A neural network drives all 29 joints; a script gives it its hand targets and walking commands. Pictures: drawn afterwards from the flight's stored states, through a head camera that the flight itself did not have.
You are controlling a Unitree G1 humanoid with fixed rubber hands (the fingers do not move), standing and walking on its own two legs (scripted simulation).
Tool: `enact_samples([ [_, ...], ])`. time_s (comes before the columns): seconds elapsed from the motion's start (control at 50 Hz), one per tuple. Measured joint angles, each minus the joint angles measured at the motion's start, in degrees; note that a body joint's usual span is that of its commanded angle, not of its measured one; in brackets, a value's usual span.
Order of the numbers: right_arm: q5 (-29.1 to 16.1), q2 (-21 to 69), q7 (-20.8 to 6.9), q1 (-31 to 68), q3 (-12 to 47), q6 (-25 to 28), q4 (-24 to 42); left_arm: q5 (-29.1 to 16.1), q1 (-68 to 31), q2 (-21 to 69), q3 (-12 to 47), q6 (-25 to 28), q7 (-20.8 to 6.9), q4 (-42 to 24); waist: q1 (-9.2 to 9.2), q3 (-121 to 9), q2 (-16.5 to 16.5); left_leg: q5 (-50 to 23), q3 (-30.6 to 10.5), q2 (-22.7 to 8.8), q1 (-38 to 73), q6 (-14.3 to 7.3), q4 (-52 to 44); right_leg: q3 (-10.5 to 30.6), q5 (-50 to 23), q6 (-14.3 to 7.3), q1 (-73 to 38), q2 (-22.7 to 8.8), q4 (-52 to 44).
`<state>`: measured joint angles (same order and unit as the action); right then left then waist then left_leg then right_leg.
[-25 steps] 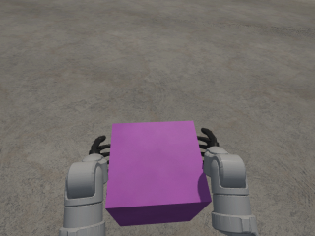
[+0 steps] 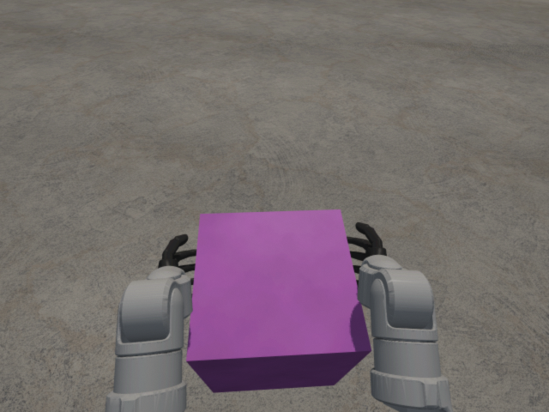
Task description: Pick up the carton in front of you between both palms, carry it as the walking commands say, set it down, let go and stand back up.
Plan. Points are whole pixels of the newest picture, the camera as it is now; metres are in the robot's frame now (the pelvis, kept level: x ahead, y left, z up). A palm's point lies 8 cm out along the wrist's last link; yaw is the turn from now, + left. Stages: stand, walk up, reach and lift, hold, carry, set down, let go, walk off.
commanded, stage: carry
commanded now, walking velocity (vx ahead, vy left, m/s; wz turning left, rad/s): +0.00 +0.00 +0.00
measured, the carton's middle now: (272, 307) +0.30 +0.00 -0.01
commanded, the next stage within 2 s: hold in 1.54 s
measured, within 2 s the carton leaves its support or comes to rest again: neither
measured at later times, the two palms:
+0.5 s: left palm (165, 316) +0.23 +0.14 +0.08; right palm (383, 301) +0.24 -0.14 +0.09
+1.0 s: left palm (170, 353) +0.21 +0.14 +0.04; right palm (390, 339) +0.21 -0.15 +0.05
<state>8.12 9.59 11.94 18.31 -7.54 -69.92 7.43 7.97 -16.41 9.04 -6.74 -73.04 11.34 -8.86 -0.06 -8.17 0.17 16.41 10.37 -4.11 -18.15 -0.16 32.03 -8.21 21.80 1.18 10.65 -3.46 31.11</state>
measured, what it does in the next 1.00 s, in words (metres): shifts its weight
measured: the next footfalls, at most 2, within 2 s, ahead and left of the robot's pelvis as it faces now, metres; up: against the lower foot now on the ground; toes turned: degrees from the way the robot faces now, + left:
none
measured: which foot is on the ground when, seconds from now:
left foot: down 0.00-1.00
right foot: down 0.00-1.00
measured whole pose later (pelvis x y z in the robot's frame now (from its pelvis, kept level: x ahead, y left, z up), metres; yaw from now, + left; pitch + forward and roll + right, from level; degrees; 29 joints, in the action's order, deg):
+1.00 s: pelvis -0.07 -0.01 +0.00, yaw +0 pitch +1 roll +0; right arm 15.0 8.4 2.1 13.3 -9.4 -45.3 -10.8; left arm 14.3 -11.8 8.1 -7.4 -48.1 2.6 10.1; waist 0.0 -7.1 0.0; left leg 9.5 9.5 -5.0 -20.9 -0.5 29.4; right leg -9.1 18.0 -1.0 14.4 -2.6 31.1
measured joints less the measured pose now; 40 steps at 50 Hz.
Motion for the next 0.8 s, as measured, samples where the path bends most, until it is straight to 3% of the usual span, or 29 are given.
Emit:
enact_samples([
  [0.3, -0.1, -0.1, 0.3, -0.2, 0.2, -0.1, 0.2, -0.2, 0.3, -0.1, 0.2, -0.2, 0.6, -0.3, 0.13, 1.2, 0.2, 0.0, -0.2, -0.2, -0.8, -0.2, 1.5, -0.3, 1.2, -0.8, 0.6, -0.1, 1.1],
  [0.46, 1.0, -0.1, -0.6, -0.2, -0.2, 1.1, -2.9, 0.5, 0.2, 0.0, 0.1, 0.9, 0.4, 2.8, 0.27, 0.4, 0.1, -2.2, -0.2, -0.3, -0.4, -0.4, -0.3, -0.5, -0.5, -1.1, 0.5, 0.1, 0.1],
  [0.8, 3.7, -0.9, -3.1, -3.6, 0.6, 14.1, -12.3, 3.2, 3.2, -0.7, 1.9, 14.4, -1.7, 13.3, 0.12, 0.9, -0.3, -6.0, -0.6, -0.6, -2.0, -0.5, -2.5, -0.8, -3.4, -1.9, 2.8, 0.6, -0.5],
])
